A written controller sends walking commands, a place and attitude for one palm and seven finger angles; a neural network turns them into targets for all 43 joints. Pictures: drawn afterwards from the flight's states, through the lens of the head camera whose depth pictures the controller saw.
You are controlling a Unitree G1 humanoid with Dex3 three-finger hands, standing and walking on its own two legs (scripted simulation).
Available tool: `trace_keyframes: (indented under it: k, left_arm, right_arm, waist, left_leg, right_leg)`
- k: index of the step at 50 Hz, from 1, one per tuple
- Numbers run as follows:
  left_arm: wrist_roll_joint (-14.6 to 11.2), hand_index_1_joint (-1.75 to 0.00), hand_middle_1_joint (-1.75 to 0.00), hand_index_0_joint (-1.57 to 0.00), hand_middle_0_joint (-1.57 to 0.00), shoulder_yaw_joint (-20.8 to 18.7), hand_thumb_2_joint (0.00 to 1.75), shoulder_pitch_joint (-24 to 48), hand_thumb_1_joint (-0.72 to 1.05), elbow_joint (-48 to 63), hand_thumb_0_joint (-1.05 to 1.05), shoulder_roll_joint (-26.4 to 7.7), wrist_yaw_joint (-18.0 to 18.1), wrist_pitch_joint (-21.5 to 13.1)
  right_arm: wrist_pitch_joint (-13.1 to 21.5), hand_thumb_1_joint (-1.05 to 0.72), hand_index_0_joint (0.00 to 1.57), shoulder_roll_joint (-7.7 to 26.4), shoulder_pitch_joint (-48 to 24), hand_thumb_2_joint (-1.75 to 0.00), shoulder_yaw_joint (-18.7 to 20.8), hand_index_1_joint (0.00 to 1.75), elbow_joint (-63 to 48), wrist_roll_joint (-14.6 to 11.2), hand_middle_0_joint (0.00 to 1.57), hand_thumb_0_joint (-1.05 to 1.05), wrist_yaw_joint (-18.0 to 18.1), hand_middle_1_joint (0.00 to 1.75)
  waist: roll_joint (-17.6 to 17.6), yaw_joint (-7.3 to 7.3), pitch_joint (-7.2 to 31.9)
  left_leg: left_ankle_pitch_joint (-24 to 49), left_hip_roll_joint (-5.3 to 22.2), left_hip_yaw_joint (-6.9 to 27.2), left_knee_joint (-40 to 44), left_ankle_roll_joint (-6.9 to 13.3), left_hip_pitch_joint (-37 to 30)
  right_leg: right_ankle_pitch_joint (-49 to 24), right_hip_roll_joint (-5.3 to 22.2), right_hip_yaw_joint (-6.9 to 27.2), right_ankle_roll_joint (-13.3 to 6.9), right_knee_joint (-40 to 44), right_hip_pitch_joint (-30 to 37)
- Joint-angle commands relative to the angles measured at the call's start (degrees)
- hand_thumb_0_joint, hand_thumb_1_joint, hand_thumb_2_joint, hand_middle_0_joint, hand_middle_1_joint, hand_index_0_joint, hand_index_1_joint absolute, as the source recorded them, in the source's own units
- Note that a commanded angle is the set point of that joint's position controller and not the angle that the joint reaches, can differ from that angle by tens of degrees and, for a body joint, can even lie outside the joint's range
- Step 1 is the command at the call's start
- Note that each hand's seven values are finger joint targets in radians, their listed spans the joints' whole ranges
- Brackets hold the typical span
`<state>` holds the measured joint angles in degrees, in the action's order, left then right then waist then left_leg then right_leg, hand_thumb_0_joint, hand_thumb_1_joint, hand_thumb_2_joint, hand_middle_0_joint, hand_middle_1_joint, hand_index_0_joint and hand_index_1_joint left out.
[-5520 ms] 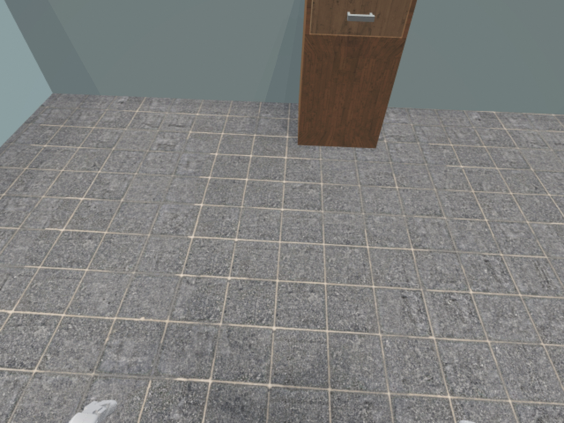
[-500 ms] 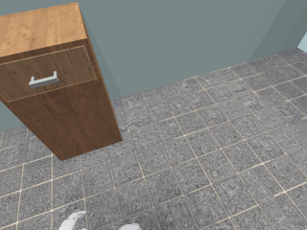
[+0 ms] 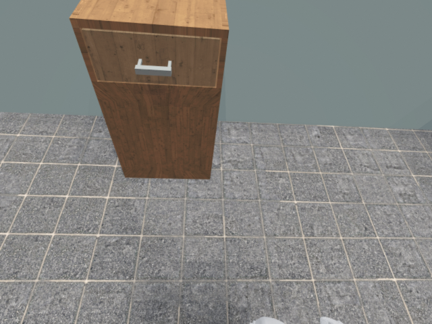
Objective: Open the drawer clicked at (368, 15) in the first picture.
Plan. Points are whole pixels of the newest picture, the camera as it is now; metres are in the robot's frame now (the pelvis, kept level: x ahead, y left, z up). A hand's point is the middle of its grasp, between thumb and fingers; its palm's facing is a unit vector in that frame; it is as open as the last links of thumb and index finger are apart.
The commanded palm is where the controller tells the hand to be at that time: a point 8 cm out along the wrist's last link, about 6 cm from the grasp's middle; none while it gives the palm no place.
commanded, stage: turn to face it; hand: left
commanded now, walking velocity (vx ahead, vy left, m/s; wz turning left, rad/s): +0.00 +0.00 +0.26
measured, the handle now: (154, 66) +0.83 +0.28 -0.05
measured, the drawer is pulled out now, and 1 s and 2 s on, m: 0.00 0.00 0.00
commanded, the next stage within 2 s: take the last steps up to it in 0.04 s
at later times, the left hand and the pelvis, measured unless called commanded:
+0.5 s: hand out of the picture +0.02 +0.16 -0.15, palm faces +0.17 -0.96 -0.23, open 7.3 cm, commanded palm none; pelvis +0.02 -0.03 +0.01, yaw +6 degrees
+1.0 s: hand out of the picture +0.10 +0.24 -0.18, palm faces +0.21 -0.97 -0.16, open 7.4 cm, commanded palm none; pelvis +0.17 +0.08 +0.00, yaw +7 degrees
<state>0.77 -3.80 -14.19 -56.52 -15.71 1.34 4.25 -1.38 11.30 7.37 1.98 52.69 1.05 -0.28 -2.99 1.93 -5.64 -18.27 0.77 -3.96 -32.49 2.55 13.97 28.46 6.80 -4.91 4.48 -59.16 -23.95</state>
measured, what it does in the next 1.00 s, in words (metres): walks ahead: right foot, then left foot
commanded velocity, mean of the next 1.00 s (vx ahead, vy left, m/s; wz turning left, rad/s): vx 0.26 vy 0.00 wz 0.06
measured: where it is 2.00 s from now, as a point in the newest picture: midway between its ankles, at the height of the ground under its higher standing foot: (193, 291)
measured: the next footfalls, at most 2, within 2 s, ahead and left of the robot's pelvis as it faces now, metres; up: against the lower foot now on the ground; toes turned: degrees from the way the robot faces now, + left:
right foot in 0.36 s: +0.03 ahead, -0.12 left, +0.00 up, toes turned +0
left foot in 0.84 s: +0.21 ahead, +0.17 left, +0.00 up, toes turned +16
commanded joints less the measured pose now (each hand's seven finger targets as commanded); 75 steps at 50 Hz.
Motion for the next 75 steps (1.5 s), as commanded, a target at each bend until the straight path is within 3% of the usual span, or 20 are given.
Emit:
trace_keyframes:
  k: [1, 7, 11, 16, 17, 18, 19, 25, 37, 40, 42, 43, 46, 50, 63, 66, 67, 68, 69, 75]
  left_arm:
    - [0.0, -0.3, -0.3, -0.2, -0.2, -0.4, 0.9, 1.0, 0.9, 4.5, 0.0, -2.9, -0.5, -2.2]
    - [-0.1, -0.3, -0.3, -0.2, -0.2, 0.1, 0.9, 3.3, 0.9, 4.8, 0.0, -1.6, 0.0, -1.9]
    - [0.2, -0.3, -0.3, -0.2, -0.2, 0.5, 0.9, 4.5, 0.9, 4.8, 0.0, -0.2, -0.6, -2.7]
    - [0.7, -0.3, -0.3, -0.2, -0.2, 0.5, 0.9, -4.3, 0.9, 1.3, 0.0, 0.3, -1.2, -4.6]
    - [1.2, -0.3, -0.3, -0.2, -0.2, -0.1, 0.9, -7.5, 0.9, 0.2, 0.0, -2.4, -0.8, -5.3]
    - [1.7, -0.3, -0.3, -0.2, -0.2, -1.2, 0.9, -11.5, 0.9, -0.5, 0.0, -7.3, -0.2, -5.6]
    - [0.7, -0.3, -0.3, -0.2, -0.2, -1.0, 0.9, -12.0, 0.9, -0.1, 0.0, -7.8, 0.1, -5.4]
    - [0.1, -0.3, -0.3, -0.2, -0.2, 1.0, 0.9, -7.7, 0.9, -0.9, 0.0, 0.7, -0.1, -8.0]
    - [1.0, -0.3, -0.3, -0.2, -0.2, 0.9, 0.9, -16.4, 0.9, -7.9, 0.0, -0.5, 0.5, -8.5]
    - [0.6, -0.3, -0.3, -0.2, -0.2, 0.5, 0.9, -14.2, 0.9, -8.0, 0.0, -0.7, 0.4, -8.2]
    - [-0.5, -0.3, -0.3, -0.2, -0.2, 1.5, 0.9, -17.4, 0.9, -6.2, 0.0, 4.7, -0.5, -7.9]
    - [-0.2, -0.3, -0.3, -0.2, -0.2, 1.1, 0.9, -13.5, 0.9, -4.9, 0.0, 3.2, -0.2, -7.6]
    - [0.3, -0.3, -0.3, -0.2, -0.2, 0.5, 0.9, -6.5, 0.9, -5.3, 0.0, 4.0, -1.0, -7.0]
    - [0.9, -0.3, -0.3, -0.2, -0.2, 0.4, 0.9, -9.4, 0.9, -5.5, 0.0, 6.5, -1.3, -5.3]
    - [0.6, -0.3, -0.3, -0.2, -0.2, 0.5, 0.9, 7.5, 0.9, 3.1, 0.0, 3.8, -2.3, -5.3]
    - [0.8, -0.3, -0.3, -0.2, -0.2, -0.1, 0.9, -3.0, 0.9, -0.3, 0.0, 1.1, -2.0, -6.7]
    - [1.1, -0.3, -0.3, -0.2, -0.2, -1.1, 0.9, -9.5, 0.9, -2.4, 0.0, -3.0, -1.5, -7.6]
    - [0.7, -0.3, -0.3, -0.2, -0.2, -2.2, 0.9, -14.3, 0.9, -3.5, 0.0, -8.2, -1.2, -7.8]
    - [-0.2, -0.3, -0.3, -0.2, -0.2, -1.8, 0.9, -13.8, 0.9, -2.9, 0.0, -8.0, -0.7, -7.3]
    - [0.6, -0.3, -0.3, -0.2, -0.2, 0.3, 0.9, 4.4, 0.9, 1.0, 0.0, -1.6, 1.2, -5.8]
  right_arm:
    - [1.2, -0.9, 0.2, 11.2, 2.8, -0.9, 2.6, 0.3, -1.8, -0.2, 0.2, 0.0, 1.6, 0.3]
    - [1.0, -0.9, 0.2, 10.6, 5.9, -0.9, 2.7, 0.3, 0.1, 0.0, 0.2, 0.0, 1.7, 0.3]
    - [1.0, -0.9, 0.2, 10.0, 7.0, -0.9, 2.7, 0.3, 1.3, 0.6, 0.2, 0.0, 1.4, 0.3]
    - [1.4, -0.9, 0.2, 8.2, 5.5, -0.9, 2.4, 0.3, 2.2, 0.2, 0.2, 0.0, 1.1, 0.3]
    - [1.6, -0.9, 0.2, 5.3, 6.2, -0.9, 2.0, 0.3, 2.1, -0.2, 0.2, 0.0, 1.0, 0.3]
    - [1.9, -0.9, 0.2, 1.9, 4.7, -0.9, 1.2, 0.3, 0.1, -0.6, 0.2, 0.0, 0.8, 0.3]
    - [1.5, -0.9, 0.2, 5.9, 1.2, -0.9, 2.2, 0.3, -1.2, 0.4, 0.2, 0.0, 0.3, 0.3]
    - [0.8, -0.9, 0.2, 2.4, 8.5, -0.9, 2.7, 0.3, 4.8, 0.7, 0.2, 0.0, -1.1, 0.3]
    - [2.9, -0.9, 0.2, 0.0, -2.6, -0.9, 1.0, 0.3, 1.7, -0.1, 0.2, 0.0, -2.0, 0.3]
    - [4.2, -0.9, 0.2, 3.3, 12.3, -0.9, 1.9, 0.3, 6.3, 0.4, 0.2, 0.0, -0.8, 0.3]
    - [4.8, -0.9, 0.2, 14.3, 25.7, -0.9, 4.2, 0.3, 9.7, 0.6, 0.2, 0.0, 0.8, 0.3]
    - [4.2, -0.9, 0.2, 14.2, 25.3, -0.9, 4.0, 0.3, 9.9, 0.0, 0.2, 0.0, 1.3, 0.3]
    - [5.2, -0.9, 0.2, 5.8, 12.8, -0.9, 2.2, 0.3, 7.0, 0.1, 0.2, 0.0, 1.7, 0.3]
    - [6.4, -0.9, 0.2, 1.9, 11.6, -0.9, 1.5, 0.3, 7.0, 0.0, 0.2, 0.0, 1.8, 0.3]
    - [4.8, -0.9, 0.2, 6.1, 15.3, -0.9, 2.4, 0.3, 7.8, 1.0, 0.2, 0.0, 1.6, 0.3]
    - [4.6, -0.9, 0.2, 5.3, 15.6, -0.9, 2.0, 0.3, 8.5, 0.2, 0.2, 0.0, 1.4, 0.3]
    - [4.8, -0.9, 0.2, 3.5, 16.1, -0.9, 1.6, 0.3, 8.2, -0.3, 0.2, 0.0, 1.0, 0.3]
    - [4.9, -0.9, 0.2, 0.8, 17.7, -0.9, 1.0, 0.3, 6.9, -0.8, 0.2, 0.0, 0.9, 0.3]
    - [4.1, -0.9, 0.2, 2.9, 15.3, -0.9, 1.2, 0.3, 6.2, -0.8, 0.2, 0.0, 1.4, 0.3]
    - [0.1, -0.9, 0.2, -2.2, 16.2, -0.9, 0.3, 0.3, 9.1, -1.3, 0.2, 0.0, 1.9, 0.3]
  waist:
    - [11.2, -2.34, 7.9]
    - [10.1, -3.46, 7.6]
    - [12.3, -3.96, 6.0]
    - [7.3, 0.62, 3.6]
    - [-1.2, 1.99, 3.4]
    - [-16.7, 3.93, 1.5]
    - [-10.8, 4.22, -2.9]
    - [-3.3, -1.91, -5.4]
    - [-7.0, 1.02, -3.2]
    - [-2.4, -5.94, 5.3]
    - [21.5, -8.83, 18.0]
    - [16.1, -8.88, 16.4]
    - [6.8, -4.81, 2.9]
    - [8.2, -1.11, 2.1]
    - [8.3, -3.86, -1.3]
    - [3.3, 0.91, 5.5]
    - [-3.6, 3.29, 11.0]
    - [-14.5, 3.35, 15.8]
    - [-7.5, 3.96, 14.5]
    - [-0.9, -3.59, 6.4]
  left_leg:
    - [39.8, 13.0, 11.0, 11.9, 6.0, -10.2]
    - [36.3, 14.0, 14.1, 12.9, 7.7, -11.6]
    - [13.0, 13.3, 18.4, 16.4, 7.8, -6.9]
    - [-10.8, 8.2, 17.4, 12.0, 4.3, 7.6]
    - [-13.3, 3.1, 12.3, 2.1, 1.3, 15.8]
    - [-14.8, -3.3, 3.4, -12.6, -1.7, 26.0]
    - [-13.7, -0.1, 6.0, -20.2, -1.9, 26.7]
    - [6.8, 3.2, 4.1, -29.3, -3.8, 22.6]
    - [4.6, 3.4, -2.9, -7.1, -1.9, 15.4]
    - [7.9, 0.2, -4.2, 3.9, -0.3, -6.9]
    - [16.6, 23.0, 26.3, 11.4, 6.9, -30.3]
    - [15.0, 25.2, 28.2, 15.2, 8.8, -27.2]
    - [16.4, 20.3, 15.5, 18.4, 6.7, -7.7]
    - [21.6, 15.9, 5.9, 21.0, 5.4, -2.0]
    - [24.2, 16.1, 2.9, 16.9, 6.2, -9.9]
    - [28.9, 11.5, -1.1, 1.7, 2.4, -6.3]
    - [18.8, 7.4, -4.4, -10.8, -0.1, 3.4]
    - [-13.7, 0.1, -6.0, -26.4, -2.4, 13.9]
    - [-18.6, 1.3, 0.8, -34.1, -1.6, 14.9]
    - [-8.1, 3.7, 3.0, -21.0, -4.3, 3.3]
  right_leg:
    - [-4.9, -0.5, 3.0, 0.6, -4.2, -5.3]
    - [-3.4, -1.7, 3.3, 0.9, 5.2, -2.7]
    - [-1.5, -3.5, 2.1, -0.5, 13.8, 2.4]
    - [-10.3, -4.8, 0.5, -2.1, 35.0, 21.3]
    - [-4.2, 1.3, 7.8, -3.9, 41.2, 28.6]
    - [7.3, 15.2, 26.4, -8.8, 50.4, 30.5]
    - [14.6, 20.4, 31.3, -12.0, 54.9, 21.5]
    - [-9.9, 8.6, 9.0, -8.0, 52.6, 15.4]
    - [-34.3, 10.1, 3.3, -11.0, 45.4, 21.7]
    - [-42.1, 6.3, -1.2, -8.5, 25.4, 17.5]
    - [4.0, -5.5, -3.3, -4.2, -5.0, -5.5]
    - [5.2, -4.1, 2.9, -5.9, -12.0, -8.3]
    - [-7.0, 1.7, 4.6, -4.9, -14.5, -8.7]
    - [-12.7, 1.5, 3.6, -3.5, -7.8, -4.4]
    - [-14.8, -1.7, -1.0, -4.4, 22.7, -3.0]
    - [-22.0, -4.5, -2.5, -5.9, 32.1, 16.2]
    - [-28.8, 4.0, 7.4, -8.9, 32.1, 28.8]
    - [-41.5, 16.9, 24.0, -15.9, 36.7, 37.5]
    - [-42.4, 18.8, 24.6, -19.3, 39.8, 32.4]
    - [-52.2, 11.5, 6.1, -15.1, 40.2, 7.5]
